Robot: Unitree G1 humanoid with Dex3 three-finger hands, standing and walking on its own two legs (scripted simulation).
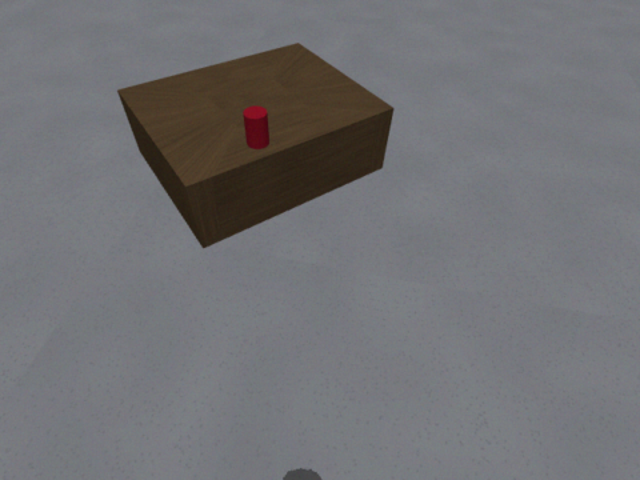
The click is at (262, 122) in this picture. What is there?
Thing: squat round
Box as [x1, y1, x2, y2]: [243, 106, 268, 148]
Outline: 251,106 243,111 247,144 253,148 261,148 268,144 266,110 259,106
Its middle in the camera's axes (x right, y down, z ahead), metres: -0.23 -0.43 +1.50
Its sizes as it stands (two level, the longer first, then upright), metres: 0.087 0.087 0.130
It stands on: a support 0.33 m high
